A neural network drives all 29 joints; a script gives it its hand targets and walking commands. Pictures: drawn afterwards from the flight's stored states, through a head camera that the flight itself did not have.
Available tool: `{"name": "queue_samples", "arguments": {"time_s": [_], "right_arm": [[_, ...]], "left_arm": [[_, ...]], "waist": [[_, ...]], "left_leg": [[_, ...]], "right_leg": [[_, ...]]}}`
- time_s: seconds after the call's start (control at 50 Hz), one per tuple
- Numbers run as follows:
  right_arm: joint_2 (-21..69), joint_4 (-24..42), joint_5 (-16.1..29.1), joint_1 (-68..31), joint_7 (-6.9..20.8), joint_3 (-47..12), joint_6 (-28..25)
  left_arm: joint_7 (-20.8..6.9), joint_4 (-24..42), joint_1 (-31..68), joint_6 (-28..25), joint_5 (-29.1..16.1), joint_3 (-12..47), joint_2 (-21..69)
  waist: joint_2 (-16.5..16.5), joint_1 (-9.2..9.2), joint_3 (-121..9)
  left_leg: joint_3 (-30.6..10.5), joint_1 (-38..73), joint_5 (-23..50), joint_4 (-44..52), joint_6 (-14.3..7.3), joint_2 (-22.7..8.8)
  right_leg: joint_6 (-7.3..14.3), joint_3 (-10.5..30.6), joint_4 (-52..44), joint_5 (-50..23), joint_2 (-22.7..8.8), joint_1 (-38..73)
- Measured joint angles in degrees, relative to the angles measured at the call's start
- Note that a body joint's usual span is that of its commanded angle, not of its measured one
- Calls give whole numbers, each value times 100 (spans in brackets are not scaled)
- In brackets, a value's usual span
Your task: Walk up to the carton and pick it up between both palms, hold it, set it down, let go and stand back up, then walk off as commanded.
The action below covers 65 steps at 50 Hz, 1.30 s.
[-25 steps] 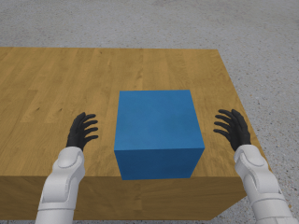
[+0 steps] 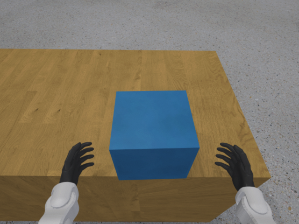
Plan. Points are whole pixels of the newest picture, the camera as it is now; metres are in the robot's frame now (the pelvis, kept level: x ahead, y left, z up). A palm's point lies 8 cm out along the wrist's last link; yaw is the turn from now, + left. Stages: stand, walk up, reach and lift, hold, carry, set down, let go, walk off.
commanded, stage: set down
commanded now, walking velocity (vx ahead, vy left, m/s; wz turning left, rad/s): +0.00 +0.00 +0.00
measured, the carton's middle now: (152, 135) +0.35 +0.04 +0.03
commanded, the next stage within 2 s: let go in 0.76 s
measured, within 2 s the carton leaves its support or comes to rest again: neither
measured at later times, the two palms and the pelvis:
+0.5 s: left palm (72, 191) +0.19 +0.22 +0.00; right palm (240, 204) +0.19 -0.19 -0.01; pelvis +0.00 +0.01 +0.00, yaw +0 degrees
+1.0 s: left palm (72, 191) +0.19 +0.22 +0.00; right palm (236, 217) +0.17 -0.20 -0.05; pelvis -0.01 +0.01 +0.00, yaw +0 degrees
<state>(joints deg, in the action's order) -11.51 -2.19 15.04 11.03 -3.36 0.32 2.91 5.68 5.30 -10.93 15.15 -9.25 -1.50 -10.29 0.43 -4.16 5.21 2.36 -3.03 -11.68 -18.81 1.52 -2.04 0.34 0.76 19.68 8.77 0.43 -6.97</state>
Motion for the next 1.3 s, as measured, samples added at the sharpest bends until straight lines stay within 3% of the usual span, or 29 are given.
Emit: {"name": "queue_samples", "arguments": {"time_s": [0.22, 0.48, 0.62, 1.02, 1.3], "right_arm": [[70, 83, -180, 467, 145, 2, -64], [-78, -388, -321, 790, 401, -64, -236], [-91, -677, -546, 771, 400, -95, -292], [58, -1842, -1162, 368, 415, 113, -9], [75, -2633, -1559, 4, 314, 204, 253]], "left_arm": [[100, -255, -275, -253, -22, 183, -62], [123, -361, -591, -407, 131, 360, 65], [-65, -631, -547, -507, 267, 343, 28], [-540, -1561, 181, -567, 422, 310, 27], [-983, -2006, 690, -131, 590, 82, -27]], "waist": [[5, -26, 40], [-46, 52, 50], [-75, 110, 80], [-296, -24, 87], [-416, -21, 144]], "left_leg": [[114, -66, -21, -54, -38, -2], [94, 56, -90, -79, -77, 24], [66, 172, -80, -42, -89, 44], [22, 170, -59, -183, -102, 89], [1, 260, -67, -281, -65, 53]], "right_leg": [[-23, 116, -28, -68, 10, -72], [-68, 99, -130, -57, -20, 125], [-76, 71, -134, -38, -40, 234], [-59, 33, 181, 52, -86, 171], [-8, 8, 375, 112, -54, 220]]}}
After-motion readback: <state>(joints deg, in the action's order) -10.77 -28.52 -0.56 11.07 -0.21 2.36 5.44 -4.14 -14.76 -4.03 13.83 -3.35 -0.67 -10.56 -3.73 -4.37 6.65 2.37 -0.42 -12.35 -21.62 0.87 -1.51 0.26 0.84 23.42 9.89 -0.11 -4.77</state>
